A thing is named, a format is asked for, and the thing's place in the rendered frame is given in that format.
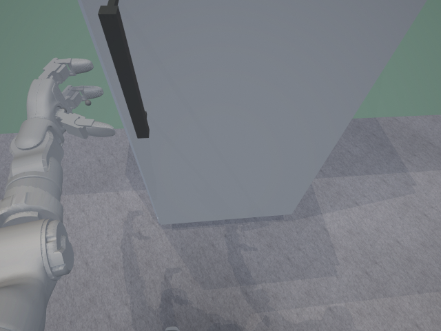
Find left robot forearm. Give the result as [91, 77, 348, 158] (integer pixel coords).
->
[0, 118, 64, 228]

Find fridge door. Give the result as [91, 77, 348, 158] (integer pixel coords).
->
[81, 0, 427, 225]

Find handle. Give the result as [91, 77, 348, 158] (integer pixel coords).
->
[98, 0, 150, 139]

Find left robot hand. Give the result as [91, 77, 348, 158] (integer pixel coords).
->
[27, 58, 115, 139]

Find left robot upper arm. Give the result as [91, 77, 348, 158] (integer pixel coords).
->
[0, 219, 74, 331]

